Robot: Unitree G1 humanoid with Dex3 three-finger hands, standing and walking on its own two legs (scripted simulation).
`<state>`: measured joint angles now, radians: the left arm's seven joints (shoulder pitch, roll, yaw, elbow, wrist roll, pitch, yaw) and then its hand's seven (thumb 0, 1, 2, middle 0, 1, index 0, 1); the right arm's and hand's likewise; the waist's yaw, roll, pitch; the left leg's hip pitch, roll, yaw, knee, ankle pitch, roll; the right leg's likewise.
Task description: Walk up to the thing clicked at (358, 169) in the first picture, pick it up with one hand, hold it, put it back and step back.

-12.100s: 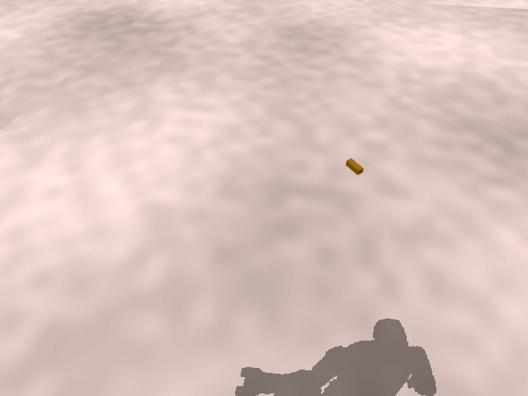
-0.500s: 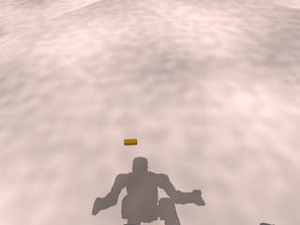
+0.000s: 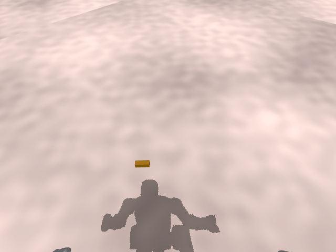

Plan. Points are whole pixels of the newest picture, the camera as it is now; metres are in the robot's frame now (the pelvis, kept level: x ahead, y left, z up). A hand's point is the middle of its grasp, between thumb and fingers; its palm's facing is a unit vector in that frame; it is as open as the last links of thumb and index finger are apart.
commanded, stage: stand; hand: left
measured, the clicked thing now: (142, 163) +0.80 +0.21 -0.76
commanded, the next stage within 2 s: walk up in 0.94 s
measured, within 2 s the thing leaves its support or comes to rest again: neither
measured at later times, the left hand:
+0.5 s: hand out of the picture +0.07 +0.25 -0.15, palm faces -0.05 -0.93 -0.35, open 7.4 cm
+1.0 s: hand out of the picture +0.06 +0.25 -0.15, palm faces -0.05 -0.94 -0.34, open 7.3 cm
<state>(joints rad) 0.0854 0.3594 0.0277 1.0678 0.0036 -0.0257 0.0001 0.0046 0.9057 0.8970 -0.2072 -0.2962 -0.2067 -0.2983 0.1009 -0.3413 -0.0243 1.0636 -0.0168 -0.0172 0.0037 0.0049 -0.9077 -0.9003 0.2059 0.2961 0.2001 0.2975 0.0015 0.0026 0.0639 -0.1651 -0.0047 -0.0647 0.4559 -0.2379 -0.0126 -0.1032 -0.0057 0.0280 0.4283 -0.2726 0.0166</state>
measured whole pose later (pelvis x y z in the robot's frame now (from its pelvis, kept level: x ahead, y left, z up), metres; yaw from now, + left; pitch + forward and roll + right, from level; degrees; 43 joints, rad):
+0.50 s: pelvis -0.01 +0.00 +0.01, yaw -1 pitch -3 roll +0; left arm 0.09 0.36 0.00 1.14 0.01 -0.02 0.00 0.00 0.91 0.90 -0.21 -0.30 -0.21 -0.30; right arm 0.08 -0.35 -0.01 1.14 -0.01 -0.01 0.01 0.00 -0.91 -0.90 0.21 0.30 0.20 0.30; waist 0.00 0.01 0.07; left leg -0.12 0.00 -0.04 0.32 -0.15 -0.02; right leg -0.08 0.00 0.05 0.32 -0.19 0.02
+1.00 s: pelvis -0.02 +0.00 +0.01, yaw -1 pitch -3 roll +0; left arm 0.14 0.36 0.02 1.10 0.02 -0.02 -0.03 0.00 0.91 0.90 -0.21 -0.30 -0.21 -0.30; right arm 0.15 -0.36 -0.03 1.11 -0.03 -0.01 0.03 0.00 -0.91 -0.90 0.21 0.30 0.20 0.30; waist -0.01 0.00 0.05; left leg -0.16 0.00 -0.05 0.41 -0.31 0.01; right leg -0.12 0.00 0.04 0.41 -0.34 -0.01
